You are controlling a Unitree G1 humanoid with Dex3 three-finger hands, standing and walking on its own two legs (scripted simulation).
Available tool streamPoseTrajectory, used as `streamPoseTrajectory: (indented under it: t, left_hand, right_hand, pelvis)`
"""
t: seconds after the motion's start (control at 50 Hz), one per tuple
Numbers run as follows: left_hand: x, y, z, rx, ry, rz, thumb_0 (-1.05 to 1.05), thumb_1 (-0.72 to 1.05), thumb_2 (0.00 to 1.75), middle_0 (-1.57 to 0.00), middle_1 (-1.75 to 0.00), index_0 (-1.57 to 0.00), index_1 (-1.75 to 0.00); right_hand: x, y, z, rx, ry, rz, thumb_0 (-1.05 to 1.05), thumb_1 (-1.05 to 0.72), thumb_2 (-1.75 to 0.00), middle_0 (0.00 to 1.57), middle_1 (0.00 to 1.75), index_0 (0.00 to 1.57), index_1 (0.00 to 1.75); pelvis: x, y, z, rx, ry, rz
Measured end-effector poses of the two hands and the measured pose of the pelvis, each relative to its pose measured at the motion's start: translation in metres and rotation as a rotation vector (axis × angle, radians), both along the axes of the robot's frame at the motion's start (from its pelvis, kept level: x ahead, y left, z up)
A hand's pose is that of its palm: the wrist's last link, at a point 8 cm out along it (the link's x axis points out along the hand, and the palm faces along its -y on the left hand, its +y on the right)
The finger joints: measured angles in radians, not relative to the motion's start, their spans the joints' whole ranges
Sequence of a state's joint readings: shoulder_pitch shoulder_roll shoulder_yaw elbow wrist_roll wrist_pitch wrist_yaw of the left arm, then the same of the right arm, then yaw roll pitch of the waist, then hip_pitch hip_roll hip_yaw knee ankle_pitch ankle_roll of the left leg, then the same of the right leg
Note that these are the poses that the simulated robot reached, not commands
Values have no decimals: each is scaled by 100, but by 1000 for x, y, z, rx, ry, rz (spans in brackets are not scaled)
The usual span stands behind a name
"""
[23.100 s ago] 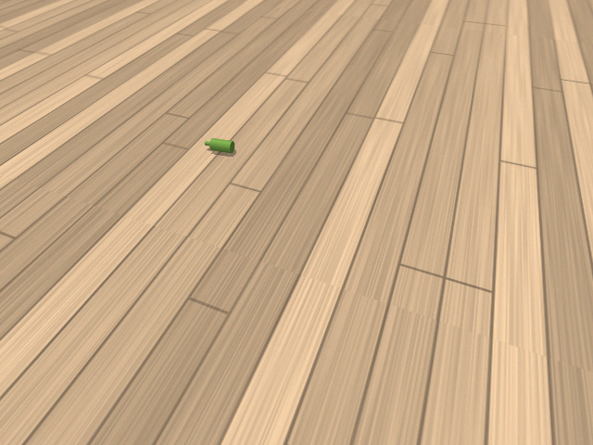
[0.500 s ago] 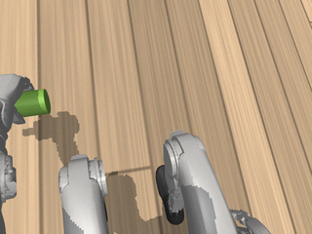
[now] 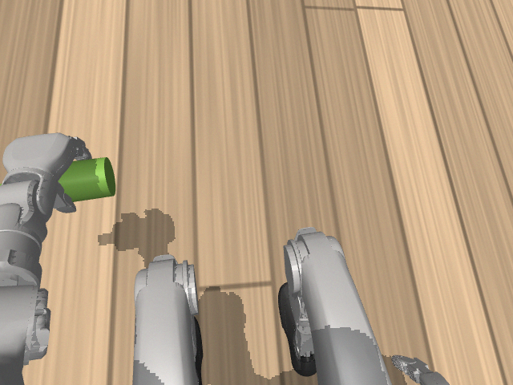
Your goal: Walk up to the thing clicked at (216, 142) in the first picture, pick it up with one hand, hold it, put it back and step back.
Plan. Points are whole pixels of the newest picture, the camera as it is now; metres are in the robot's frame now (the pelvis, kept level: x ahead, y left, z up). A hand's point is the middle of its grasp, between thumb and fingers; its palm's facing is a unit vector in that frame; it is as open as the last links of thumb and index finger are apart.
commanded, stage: lift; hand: left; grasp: from above
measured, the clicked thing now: (58, 183) +0.47 +0.29 -0.15
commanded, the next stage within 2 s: hold in 1.30 s
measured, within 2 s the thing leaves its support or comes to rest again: neither
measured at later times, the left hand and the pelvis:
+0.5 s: hand out of the picture +0.39 +0.26 +0.07, palm faces -0.43 -0.09 -0.90, open 9.4 cm; pelvis +0.01 +0.00 +0.15, yaw +2 degrees
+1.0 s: hand out of the picture +0.37 +0.23 +0.22, palm faces -0.45 -0.09 -0.89, open 9.4 cm; pelvis +0.05 -0.01 +0.29, yaw +2 degrees
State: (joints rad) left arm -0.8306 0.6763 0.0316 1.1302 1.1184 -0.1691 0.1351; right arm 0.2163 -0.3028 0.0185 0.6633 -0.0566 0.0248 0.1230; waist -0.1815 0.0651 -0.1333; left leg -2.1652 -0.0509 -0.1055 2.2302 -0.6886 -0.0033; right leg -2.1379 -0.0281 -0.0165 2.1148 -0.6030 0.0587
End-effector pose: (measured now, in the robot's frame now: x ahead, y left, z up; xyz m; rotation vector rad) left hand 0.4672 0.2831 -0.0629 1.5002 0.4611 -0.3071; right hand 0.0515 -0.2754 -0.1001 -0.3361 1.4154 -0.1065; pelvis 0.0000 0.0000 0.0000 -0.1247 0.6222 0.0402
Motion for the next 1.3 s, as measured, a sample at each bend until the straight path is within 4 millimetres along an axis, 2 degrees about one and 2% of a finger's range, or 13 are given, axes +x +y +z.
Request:
streamPoseTrajectory:
  t: [0.22, 0.42, 0.6, 0.74, 0.88, 1.02, 1.3]
  left_hand:
    - [-35, -1, 69, -22, -13, -17, -1, 9, 30, -86, -28, -86, -30]
    - [-64, -13, 154, -27, -49, -5, -1, 8, 31, -86, -27, -86, -28]
    - [-86, -28, 234, -36, -24, 6, -1, 8, 32, -87, -25, -87, -27]
    - [-95, -41, 282, -41, -28, 0, -1, 8, 31, -87, -25, -87, -27]
    - [-93, -46, 318, -32, -34, 17, -1, 9, 29, -86, -26, -86, -28]
    - [-89, -50, 345, -24, -17, 33, -1, 9, 29, -86, -27, -86, -29]
    - [-79, -58, 388, -31, -17, 34, -1, 10, 29, -85, -27, -85, -29]
  right_hand:
    - [40, 2, 46, 3, -126, 6, 0, -91, -91, 20, 30, 20, 30]
    - [74, 11, 108, 19, -253, -18, 0, -90, -90, 20, 30, 20, 30]
    - [85, 16, 175, 39, -328, -59, 0, -90, -90, 20, 30, 20, 30]
    - [86, 13, 222, 33, -362, -85, 0, -90, -90, 20, 30, 20, 30]
    - [87, 8, 258, 24, -372, -104, 0, -91, -90, 20, 30, 20, 30]
    - [91, 5, 285, 23, -366, -120, 0, -91, -90, 20, 30, 20, 30]
    - [109, 5, 323, 41, -382, -126, 0, -90, -90, 20, 30, 20, 30]
  pelvis:
    - [0, 0, 50, 18, -27, 6]
    - [3, -3, 116, 46, -98, 10]
    - [12, -6, 187, 75, -187, 5]
    - [24, -9, 233, 92, -259, 1]
    - [35, -11, 269, 100, -314, -2]
    - [49, -12, 298, 107, -358, -6]
    - [69, -12, 337, 119, -433, -9]
